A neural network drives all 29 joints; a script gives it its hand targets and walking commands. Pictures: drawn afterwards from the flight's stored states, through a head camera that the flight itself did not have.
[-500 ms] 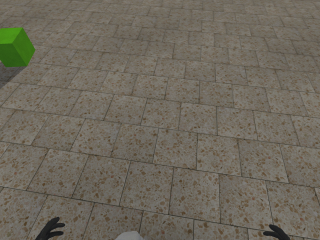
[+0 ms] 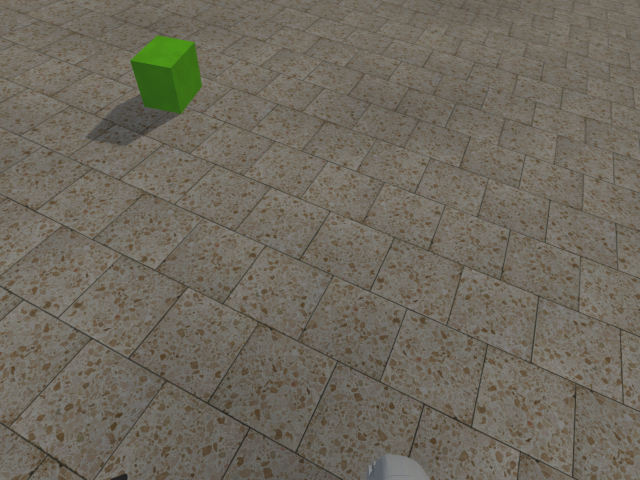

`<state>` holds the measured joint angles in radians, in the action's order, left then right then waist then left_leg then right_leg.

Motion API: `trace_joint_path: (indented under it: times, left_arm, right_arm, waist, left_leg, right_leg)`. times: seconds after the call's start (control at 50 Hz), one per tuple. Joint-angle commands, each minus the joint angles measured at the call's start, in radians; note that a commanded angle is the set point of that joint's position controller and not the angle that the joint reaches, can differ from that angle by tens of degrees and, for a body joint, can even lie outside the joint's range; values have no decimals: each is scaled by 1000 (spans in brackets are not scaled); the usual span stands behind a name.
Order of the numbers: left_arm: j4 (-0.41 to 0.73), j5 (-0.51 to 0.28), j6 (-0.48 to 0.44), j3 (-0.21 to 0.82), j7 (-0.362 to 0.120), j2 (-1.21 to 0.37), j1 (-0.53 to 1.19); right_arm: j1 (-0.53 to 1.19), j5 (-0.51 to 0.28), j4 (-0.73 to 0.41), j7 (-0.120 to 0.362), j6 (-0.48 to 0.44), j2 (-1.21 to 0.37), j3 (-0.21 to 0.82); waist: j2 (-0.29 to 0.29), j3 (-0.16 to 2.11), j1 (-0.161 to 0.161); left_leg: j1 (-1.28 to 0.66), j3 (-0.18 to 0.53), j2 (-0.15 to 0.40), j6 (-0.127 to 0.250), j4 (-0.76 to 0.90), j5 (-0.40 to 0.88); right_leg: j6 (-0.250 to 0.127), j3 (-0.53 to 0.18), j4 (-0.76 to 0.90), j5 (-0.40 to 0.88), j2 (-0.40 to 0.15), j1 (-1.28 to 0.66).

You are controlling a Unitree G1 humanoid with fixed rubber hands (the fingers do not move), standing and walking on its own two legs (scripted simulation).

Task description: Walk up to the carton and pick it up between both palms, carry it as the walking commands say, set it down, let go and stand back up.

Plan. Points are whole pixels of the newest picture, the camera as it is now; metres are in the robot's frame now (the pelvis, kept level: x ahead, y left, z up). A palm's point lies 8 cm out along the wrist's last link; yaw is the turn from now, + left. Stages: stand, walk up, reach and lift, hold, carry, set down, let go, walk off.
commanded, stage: walk up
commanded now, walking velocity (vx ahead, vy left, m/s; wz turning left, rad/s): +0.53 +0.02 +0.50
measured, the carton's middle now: (169, 74) +2.03 +0.74 -0.65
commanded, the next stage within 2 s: none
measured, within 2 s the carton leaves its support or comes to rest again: neither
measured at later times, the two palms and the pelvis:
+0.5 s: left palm (117, 390) +0.24 +0.28 -0.10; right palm (458, 332) +0.36 -0.25 -0.14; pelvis +0.27 +0.00 +0.00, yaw +11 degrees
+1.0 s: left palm (92, 260) +0.48 +0.41 -0.13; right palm (373, 232) +0.54 -0.11 -0.10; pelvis +0.47 +0.14 +0.01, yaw +15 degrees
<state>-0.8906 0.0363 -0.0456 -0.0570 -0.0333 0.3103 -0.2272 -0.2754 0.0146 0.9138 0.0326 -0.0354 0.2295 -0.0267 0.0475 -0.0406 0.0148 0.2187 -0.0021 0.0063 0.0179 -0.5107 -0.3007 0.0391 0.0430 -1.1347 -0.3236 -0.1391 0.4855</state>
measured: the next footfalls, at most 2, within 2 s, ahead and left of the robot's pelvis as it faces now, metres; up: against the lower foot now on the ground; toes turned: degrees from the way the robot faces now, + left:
right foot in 0.28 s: +0.33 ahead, -0.10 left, +0.00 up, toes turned +0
left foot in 0.76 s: +0.49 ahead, +0.24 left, +0.00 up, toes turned +20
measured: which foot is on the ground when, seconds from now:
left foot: down 0.00-0.30, up 0.32-0.74, down 0.76-1.00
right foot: up 0.00-0.26, down 0.28-0.78, up 0.80-1.00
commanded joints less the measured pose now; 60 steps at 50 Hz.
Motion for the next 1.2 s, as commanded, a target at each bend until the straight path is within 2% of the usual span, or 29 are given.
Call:
trace_joint_path:
  times: [0.0,0.08,0.18,0.22,0.26,0.28,0.3,0.32,0.36,0.38,0.42,0.46,0.52,0.62,0.68,0.72,0.74,0.76,0.78,0.8,0.82,0.84,0.86,0.9,0.98,1.1,1.14,1.16,1.18]
  left_arm:
    - [69,-5,-3,-7,-8,44,49]
    - [129,-16,1,5,-18,-4,221]
    - [159,-24,-9,2,-15,-16,298]
    - [144,-22,-16,-1,-7,-6,259]
    - [49,-14,-32,-25,15,49,16]
    - [-2,6,-38,-50,33,144,-170]
    - [-22,10,-26,-71,39,246,-250]
    - [-31,4,-23,-59,32,231,-211]
    - [-9,3,-35,-34,25,93,-43]
    - [-10,-2,-41,-29,28,54,-10]
    - [-42,-13,-50,-18,37,49,-45]
    - [-69,-13,-57,-20,45,59,-95]
    - [-72,-7,-58,-21,43,53,-108]
    - [-75,-1,-41,-27,28,62,-145]
    - [-81,-6,-30,-37,29,103,-184]
    - [-81,-20,-21,-40,30,120,-186]
    - [-76,-28,-18,-33,29,101,-193]
    - [-51,-27,-16,-17,27,49,-208]
    - [-7,-27,-25,3,27,-21,-211]
    - [-27,-6,-15,-19,30,30,-161]
    - [-37,-4,-14,-22,27,28,-128]
    - [-43,-10,-16,-15,22,1,-132]
    - [-59,-13,-11,-14,16,-14,-155]
    - [-79,-3,14,-14,8,-28,-173]
    - [-56,-2,44,-6,-9,-43,-27]
    - [4,-12,52,12,-30,-67,195]
    - [34,-19,40,17,-30,-71,261]
    - [51,-22,30,15,-28,-70,280]
    - [58,-20,26,9,-23,-67,290]
  right_arm:
    - [-45,-3,-23,-16,-37,180,-48]
    - [-100,6,7,-25,-39,144,-45]
    - [-179,10,54,-38,-44,160,-54]
    - [-195,8,70,-43,-42,168,-56]
    - [-195,0,81,-41,-41,149,-46]
    - [-195,-7,53,-37,-39,100,-29]
    - [-248,-11,16,-43,-42,53,-10]
    - [-200,-5,41,-43,-35,120,-35]
    - [-149,8,52,-27,-30,81,-44]
    - [-129,18,44,-19,-18,60,-46]
    - [-122,30,29,4,15,56,-52]
    - [-89,30,6,21,38,57,-52]
    - [21,19,-34,37,51,47,-44]
    - [238,-10,-89,52,38,21,-16]
    - [247,8,-77,40,26,44,-18]
    - [133,26,-41,29,9,79,-28]
    - [15,37,4,19,-3,122,-41]
    - [-157,50,50,4,-20,198,-64]
    - [-234,29,48,-18,-19,339,-90]
    - [-214,9,44,-19,-20,335,-82]
    - [-146,9,33,-18,-29,281,-68]
    - [-63,6,26,-15,-39,208,-54]
    - [-12,5,15,-15,-50,148,-49]
    - [-16,1,22,-16,-66,114,-41]
    - [-114,-3,48,-25,-74,100,-39]
    - [-209,3,74,-38,-68,88,-44]
    - [-221,8,86,-41,-69,85,-44]
    - [-219,8,106,-40,-64,76,-41]
    - [-226,9,119,-39,-59,81,-42]
  waist:
    - [-190,-6,-20]
    - [-173,-65,-58]
    - [-172,-36,-81]
    - [-152,-7,-54]
    - [-93,145,54]
    - [17,278,117]
    - [273,371,110]
    - [117,299,70]
    - [34,113,20]
    - [19,56,0]
    - [11,17,-23]
    - [54,12,-35]
    - [122,-13,-23]
    - [182,-94,28]
    - [143,-89,31]
    - [61,-14,-26]
    - [-23,60,-74]
    - [-200,192,-134]
    - [-495,278,-176]
    - [-279,221,-148]
    - [-166,138,-114]
    - [-128,69,-58]
    - [-137,45,-20]
    - [-196,43,7]
    - [-184,-2,-22]
    - [-187,-87,-74]
    - [-223,-100,-87]
    - [-286,-91,-85]
    - [-287,-93,-87]
  left_leg:
    - [-108,263,206,154,292,213]
    - [-98,223,198,167,342,250]
    - [-184,236,230,141,299,454]
    - [-175,195,210,111,212,590]
    - [-19,117,91,63,-115,652]
    - [183,128,39,42,-397,236]
    - [375,82,-24,32,-644,-256]
    - [398,138,20,25,-749,-198]
    - [385,112,83,-1,-759,-50]
    - [380,98,103,-15,-747,-5]
    - [367,81,105,-38,-755,59]
    - [385,70,101,-45,-738,109]
    - [403,20,103,-48,-622,188]
    - [212,-78,84,-45,-191,208]
    - [184,-101,73,-35,-87,141]
    - [43,-123,48,-14,-8,121]
    - [-119,-116,37,15,24,110]
    - [-339,76,165,64,69,-38]
    - [-476,565,460,145,258,-192]
    - [-404,636,480,151,295,-227]
    - [-313,560,449,126,277,-99]
    - [-215,430,381,104,263,67]
    - [-152,318,321,79,253,167]
    - [-95,191,270,55,264,339]
    - [-116,119,277,62,297,395]
    - [-176,43,275,80,374,349]
    - [-177,-2,252,86,396,307]
    - [-129,-62,202,86,403,249]
    - [-100,-62,195,85,401,251]
  right_leg:
    - [24,-22,89,67,-2,148]
    - [40,0,377,164,24,119]
    - [17,15,514,203,50,62]
    - [-7,39,590,163,78,-63]
    - [-49,72,680,203,84,-485]
    - [-70,-183,694,127,-158,-750]
    - [-152,-587,818,116,-449,-833]
    - [-165,-588,849,76,-386,-706]
    - [-163,-346,887,92,-262,-486]
    - [-150,-269,898,152,-239,-408]
    - [-119,-188,886,395,-232,-347]
    - [-101,-117,853,564,-227,-346]
    - [-92,-17,892,444,-191,-325]
    - [-95,103,1000,157,-128,-248]
    - [-114,83,978,150,-173,-322]
    - [-105,110,798,279,-165,-344]
    - [-86,148,605,322,-115,-298]
    - [-59,151,275,143,-50,-157]
    - [-43,80,-16,-254,61,131]
    - [-61,-40,-137,-188,40,218]
    - [-71,-73,-163,-104,7,227]
    - [-73,-78,-129,-24,-14,201]
    - [-61,-78,-89,33,-27,153]
    - [-31,-48,-54,103,-14,94]
    - [3,-27,29,212,-4,164]
    - [2,2,307,326,11,221]
    - [-3,21,424,343,22,174]
    - [-6,51,474,318,33,87]
    - [-5,85,494,291,45,34]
